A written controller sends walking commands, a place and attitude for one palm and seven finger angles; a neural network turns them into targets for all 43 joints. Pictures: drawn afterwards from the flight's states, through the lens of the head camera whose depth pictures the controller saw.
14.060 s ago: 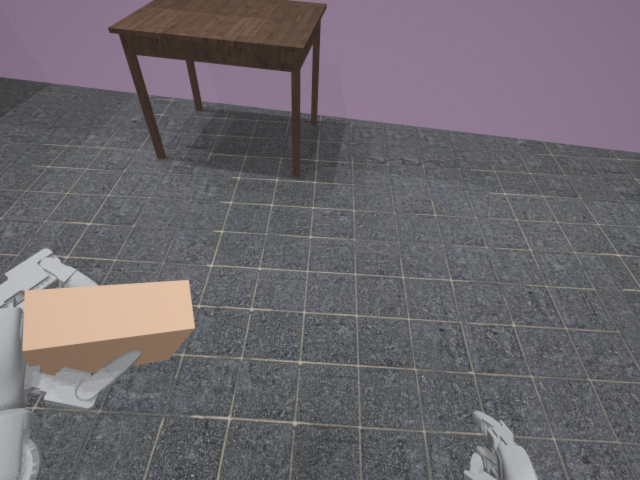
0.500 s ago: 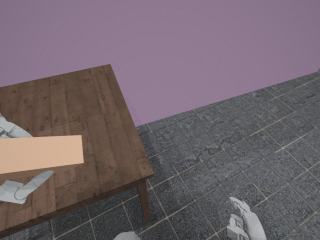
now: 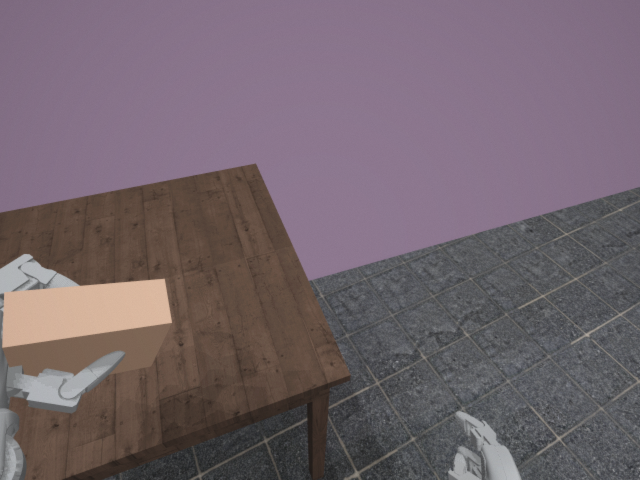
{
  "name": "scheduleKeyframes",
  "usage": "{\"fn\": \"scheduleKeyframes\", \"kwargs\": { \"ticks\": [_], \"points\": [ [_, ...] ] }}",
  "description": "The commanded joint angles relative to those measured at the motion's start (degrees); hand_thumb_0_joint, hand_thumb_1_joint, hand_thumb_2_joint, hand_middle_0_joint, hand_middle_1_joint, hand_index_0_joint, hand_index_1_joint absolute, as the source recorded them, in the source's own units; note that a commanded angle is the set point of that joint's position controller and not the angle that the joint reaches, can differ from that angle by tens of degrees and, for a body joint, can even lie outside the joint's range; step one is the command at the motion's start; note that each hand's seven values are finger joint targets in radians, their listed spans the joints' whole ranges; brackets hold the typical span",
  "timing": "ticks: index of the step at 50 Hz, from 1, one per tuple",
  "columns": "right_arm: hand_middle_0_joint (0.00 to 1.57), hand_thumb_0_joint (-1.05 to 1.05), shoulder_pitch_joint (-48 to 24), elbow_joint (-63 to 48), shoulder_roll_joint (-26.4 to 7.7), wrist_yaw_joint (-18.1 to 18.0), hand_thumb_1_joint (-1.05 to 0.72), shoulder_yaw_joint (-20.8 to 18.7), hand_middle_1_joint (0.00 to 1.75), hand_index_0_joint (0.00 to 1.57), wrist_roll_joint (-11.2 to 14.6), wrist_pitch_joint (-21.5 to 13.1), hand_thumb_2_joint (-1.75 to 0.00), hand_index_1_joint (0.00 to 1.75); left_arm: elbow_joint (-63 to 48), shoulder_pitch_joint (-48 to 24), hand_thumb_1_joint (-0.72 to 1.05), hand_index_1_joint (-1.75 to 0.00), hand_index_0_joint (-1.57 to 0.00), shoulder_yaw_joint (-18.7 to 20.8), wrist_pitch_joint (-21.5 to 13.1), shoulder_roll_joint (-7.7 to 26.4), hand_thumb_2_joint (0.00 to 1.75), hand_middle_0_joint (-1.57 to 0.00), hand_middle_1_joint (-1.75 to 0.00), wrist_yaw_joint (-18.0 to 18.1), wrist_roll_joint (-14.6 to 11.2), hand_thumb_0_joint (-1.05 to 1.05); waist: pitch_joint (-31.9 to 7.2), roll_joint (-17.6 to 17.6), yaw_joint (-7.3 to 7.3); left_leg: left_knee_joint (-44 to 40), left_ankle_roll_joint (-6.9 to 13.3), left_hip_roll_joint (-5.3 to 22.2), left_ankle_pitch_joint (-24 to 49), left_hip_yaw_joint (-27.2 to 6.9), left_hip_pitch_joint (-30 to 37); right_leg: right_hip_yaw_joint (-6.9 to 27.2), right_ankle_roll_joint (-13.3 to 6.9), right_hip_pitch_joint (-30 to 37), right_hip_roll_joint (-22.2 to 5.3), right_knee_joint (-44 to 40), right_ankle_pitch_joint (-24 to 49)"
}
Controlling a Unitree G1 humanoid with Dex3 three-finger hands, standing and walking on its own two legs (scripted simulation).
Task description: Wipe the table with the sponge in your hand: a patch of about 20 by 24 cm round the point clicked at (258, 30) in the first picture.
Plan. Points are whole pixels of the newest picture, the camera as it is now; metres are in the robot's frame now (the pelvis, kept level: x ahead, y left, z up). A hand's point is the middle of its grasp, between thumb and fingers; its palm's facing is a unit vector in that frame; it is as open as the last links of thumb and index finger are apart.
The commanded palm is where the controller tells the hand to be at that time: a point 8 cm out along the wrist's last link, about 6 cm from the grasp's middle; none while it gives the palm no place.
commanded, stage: come to a stop and stand still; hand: left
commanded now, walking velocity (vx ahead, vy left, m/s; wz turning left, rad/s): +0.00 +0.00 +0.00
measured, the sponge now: (114, 332) +0.22 +0.23 +0.14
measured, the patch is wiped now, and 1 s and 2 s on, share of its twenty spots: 0.00 0.00 0.00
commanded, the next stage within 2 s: look again from close up in 0.46 s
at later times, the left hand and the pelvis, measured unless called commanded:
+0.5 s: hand (99, 323) +0.23 +0.25 +0.14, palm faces +0.40 -0.84 -0.37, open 9.1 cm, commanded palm +0.18 +0.28 +0.17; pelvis +0.02 +0.00 +0.00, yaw +1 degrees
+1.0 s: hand (8, 334) +0.20 +0.32 +0.15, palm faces +0.42 -0.83 -0.38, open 9.1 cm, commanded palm +0.14 +0.33 +0.17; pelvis -0.01 +0.04 +0.00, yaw +1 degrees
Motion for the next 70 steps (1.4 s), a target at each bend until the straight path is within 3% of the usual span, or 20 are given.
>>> {"fn": "scheduleKeyframes", "kwargs": {
  "ticks": [1, 2, 7, 11, 19, 27, 28, 29, 30, 32, 34, 37, 40, 42, 48, 53, 58, 62, 68, 70],
  "points": [
    [0.20, 0.00, -7.95, -9.85, -7.99, -1.45, -0.90, -3.18, 0.30, 0.20, 0.24, -3.10, -0.90, 0.30, -13.29, -12.89, 0.10, -1.60, -1.20, -0.36, -1.77, 6.98, 1.30, -1.20, -1.60, 0.45, 0.87, 0.00, 0.87, -0.67, -1.09, -7.23, 1.44, 0.95, -8.85, -1.73, 1.67, 3.98, 1.07, -2.42, -3.23, -8.67, -1.46],
    [0.20, 0.00, -8.68, -9.88, -7.92, -1.61, -0.90, -3.03, 0.30, 0.20, 0.14, -3.21, -0.90, 0.30, -17.63, -16.51, 0.10, -1.60, -1.20, 0.26, -2.14, 8.78, 1.30, -1.20, -1.60, 0.66, 0.94, 0.00, -0.16, 0.89, -1.20, -7.25, 1.25, 0.20, -7.05, -1.71, 2.14, 3.34, 1.05, -1.32, -3.32, -8.68, -0.75],
    [0.20, 0.00, -8.31, -10.50, -7.90, -1.76, -0.90, -3.70, 0.30, 0.20, -0.13, -3.15, -0.90, 0.30, -22.74, -10.12, 0.10, -1.60, -1.20, 5.62, -2.75, 13.08, 1.30, -1.20, -1.60, 1.94, 0.65, 0.00, -5.59, 5.44, -0.30, -4.18, 1.33, -0.74, 6.85, -1.17, 5.79, 2.77, 0.62, 4.96, -4.27, -6.31, 12.09],
    [0.20, 0.00, -7.42, -11.44, -7.79, -1.55, -0.90, -4.14, 0.30, 0.20, 0.19, -1.90, -0.90, 0.30, -18.52, -0.41, 0.10, -1.60, -1.20, 6.43, -2.79, 10.61, 1.30, -1.20, -1.60, 1.60, -0.54, 0.00, -7.04, 4.06, -0.25, -2.46, 1.04, -0.23, 14.52, -0.55, 6.82, 2.20, 0.58, 6.81, -4.60, -5.19, 18.87],
    [0.20, 0.00, -7.58, -11.44, -8.82, -1.44, -0.90, -4.58, 0.30, 0.20, 0.69, -0.31, -0.90, 0.30, -12.16, 0.00, 0.10, -1.60, -1.20, 3.40, -1.55, 7.86, 1.30, -1.20, -1.60, 0.34, -1.03, 0.00, -4.25, -3.11, -1.05, -1.63, 1.51, 0.46, 13.95, 0.22, 7.19, 2.01, 1.72, 3.41, -5.15, -5.97, 21.65],
    [0.20, 0.00, -8.70, -11.47, -8.58, -2.07, -0.90, -4.21, 0.30, 0.20, 0.28, -0.91, -0.90, 0.30, -20.17, -8.06, 0.10, -1.60, -1.20, 4.43, -2.69, 11.72, 1.30, -1.20, -1.60, 1.37, -0.45, 0.00, -4.48, 3.52, -0.55, -3.63, 2.03, -0.23, 11.18, -1.00, 7.86, 2.10, 1.45, 3.57, -5.09, -6.24, 15.40],
    [0.20, 0.00, 1.64, -11.06, -9.23, -1.74, -0.90, -5.90, 0.30, 0.20, -1.61, -3.65, -0.90, 0.30, -29.03, -63.78, 0.10, -1.60, -1.20, 37.68, -8.40, 57.16, 1.30, -1.20, -1.60, 0.75, 8.22, 0.00, 7.67, -12.04, 0.98, 7.30, 3.16, 1.17, 11.81, 1.27, -2.60, 6.30, 5.53, -8.62, -8.69, -11.23, 23.79],
    [0.20, 0.00, -3.71, -7.48, -3.48, -0.82, -0.90, -3.59, 0.30, 0.20, -0.67, -3.93, -0.90, 0.30, 2.45, -33.62, 0.10, -1.60, -1.20, 15.21, -6.70, 22.37, 1.30, -1.20, -1.60, -1.63, 3.60, 0.00, -5.26, -11.98, 0.54, 3.58, 3.34, -4.48, 13.03, 0.29, 4.18, 6.93, -0.48, -0.08, -9.97, -2.64, 30.27],
    [0.20, 0.00, -5.20, -11.11, -7.52, -0.52, -0.90, -6.06, 0.30, 0.20, -0.09, -4.70, -0.90, 0.30, 0.58, -16.41, 0.10, -1.60, -1.20, 12.88, -7.19, 17.84, 1.30, -1.20, -1.60, -1.31, 1.15, 0.00, -1.92, -5.91, 2.99, 3.85, 2.26, -1.97, 13.23, 1.19, 6.25, 9.49, 2.24, 0.46, -9.45, -4.29, 35.70],
    [0.20, 0.00, -4.98, -10.85, -8.75, 0.55, -0.90, -6.46, 0.30, 0.20, 0.95, -5.26, -0.90, 0.30, -3.65, -9.14, 0.10, -1.60, -1.20, 2.84, -8.41, 6.90, 1.30, -1.20, -1.60, -2.46, -0.96, 0.00, -11.00, 8.17, 1.54, -0.07, 3.84, -0.42, 16.61, -0.70, 9.33, 6.30, 1.22, 5.74, -8.51, 2.27, 22.85],
    [0.20, 0.00, -4.79, -11.71, -9.85, 2.16, -0.90, -6.50, 0.30, 0.20, 0.34, -5.68, -0.90, 0.30, -13.29, -6.03, 0.10, -1.60, -1.20, 1.24, -9.11, 7.80, 1.30, -1.20, -1.60, -2.65, -0.66, 0.00, -11.88, 6.96, 1.61, 0.38, 3.94, 1.68, 20.13, -2.30, 10.41, 5.73, 1.31, 3.76, -6.87, 2.05, 17.15],
    [0.20, 0.00, -6.32, -11.71, -8.99, 2.51, -0.90, -5.63, 0.30, 0.20, 0.54, -6.30, -0.90, 0.30, -14.58, 0.75, 0.10, -1.60, -1.20, 1.39, -8.99, 8.62, 1.30, -1.20, -1.60, -1.89, -0.85, 0.00, -9.08, 0.87, 1.25, -1.51, 3.91, 2.25, 12.04, -3.97, 5.38, 4.06, 0.88, 3.33, -6.26, 1.71, 10.25],
    [0.20, 0.00, -6.26, -12.47, -9.40, 0.92, -0.90, -5.48, 0.30, 0.20, 0.07, -6.25, -0.90, 0.30, -15.70, -2.92, 0.10, -1.60, -1.20, 7.96, -9.59, 14.56, 1.30, -1.20, -1.60, -1.12, -0.79, 0.00, -4.18, -4.57, 0.85, -3.69, 3.36, 1.62, 1.38, -5.57, 1.36, 4.69, 0.63, 0.46, -6.23, -0.73, 3.44],
    [0.20, 0.00, -6.68, -12.22, -9.49, -0.37, -0.90, -5.22, 0.30, 0.20, 0.23, -5.86, -0.90, 0.30, -15.66, -6.02, 0.10, -1.60, -1.20, 12.06, -10.14, 18.49, 1.30, -1.20, -1.60, -0.63, -1.02, 0.00, -1.77, -1.63, 0.42, -5.68, 3.51, 1.75, -4.09, -7.07, -0.34, 4.15, 0.56, -1.13, -6.14, -0.99, -0.87],
    [0.20, 0.00, -5.20, -11.66, -8.67, -1.07, -0.90, -4.61, 0.30, 0.20, 0.30, -8.12, -0.90, 0.30, -16.78, -15.44, 0.10, -1.60, -1.20, 6.68, -12.08, 13.93, 1.30, -1.20, -1.60, -1.29, -0.29, 0.00, -1.14, 9.56, 0.21, -11.45, 4.37, 4.55, -14.56, -9.04, -4.18, 1.58, 0.66, 3.00, -4.79, 4.00, -1.32],
    [0.20, 0.00, -3.89, -10.35, -9.06, 0.85, -0.90, -5.19, 0.30, 0.20, 0.13, -9.71, -0.90, 0.30, -15.99, -14.76, 0.10, -1.60, -1.20, 0.31, -11.60, 7.65, 1.30, -1.20, -1.60, -1.68, 0.50, 0.00, -2.76, 8.15, 0.08, -12.45, 2.79, 7.23, -10.72, -10.24, -0.32, 0.93, 1.01, 0.90, -3.89, 6.10, -0.82],
    [0.20, 0.00, -4.29, -10.58, -8.58, 1.87, -0.90, -5.27, 0.30, 0.20, -0.30, -7.83, -0.90, 0.30, -12.47, -12.54, 0.10, -1.60, -1.20, 3.25, -10.16, 9.49, 1.30, -1.20, -1.60, -1.55, 0.65, 0.00, -2.31, 4.24, 0.27, -11.50, 1.90, 8.12, -9.43, -9.80, -1.48, 0.63, 1.15, 0.77, -3.53, 4.64, -1.29],
    [0.20, 0.00, -5.70, -11.97, -8.15, 1.80, -0.90, -5.25, 0.30, 0.20, -0.05, -6.42, -0.90, 0.30, -14.45, -12.18, 0.10, -1.60, -1.20, 7.51, -9.79, 13.16, 1.30, -1.20, -1.60, -1.70, 0.05, 0.00, -2.26, 5.18, 0.19, -10.67, 2.49, 7.56, -12.96, -8.20, -3.10, 0.74, 1.15, 1.78, -3.46, 3.22, -1.49],
    [0.20, 0.00, -5.35, -13.29, -8.05, 1.84, -0.90, -5.42, 0.30, 0.20, 0.11, -6.21, -0.90, 0.30, -17.77, -9.86, 0.10, -1.60, -1.20, 6.09, -9.46, 11.61, 1.30, -1.20, -1.60, -2.39, -0.75, 0.00, -2.96, 6.66, -0.22, -6.72, 3.01, 5.66, -12.20, -5.71, -1.80, 1.97, 0.68, 0.68, -3.60, 0.38, -0.82],
    [0.20, 0.00, -4.82, -13.29, -8.24, 1.69, -0.90, -5.70, 0.30, 0.20, -0.04, -6.18, -0.90, 0.30, -17.28, -8.94, 0.10, -1.60, -1.20, 5.99, -9.03, 11.58, 1.30, -1.20, -1.60, -2.66, -0.93, 0.00, -2.70, 3.78, -0.21, -3.22, 2.61, 4.08, -9.35, -4.16, 0.26, 4.10, 0.19, -1.84, -4.32, -2.17, 0.26]
  ]
}}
